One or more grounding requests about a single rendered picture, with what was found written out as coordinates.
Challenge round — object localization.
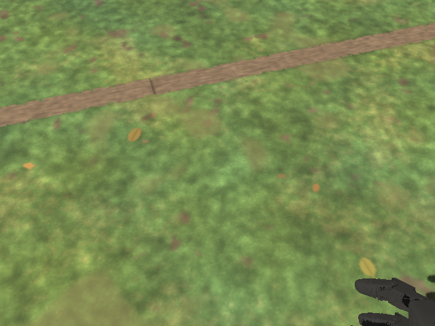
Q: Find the right robot hand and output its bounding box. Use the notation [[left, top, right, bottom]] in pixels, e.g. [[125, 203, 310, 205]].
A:
[[351, 278, 435, 326]]

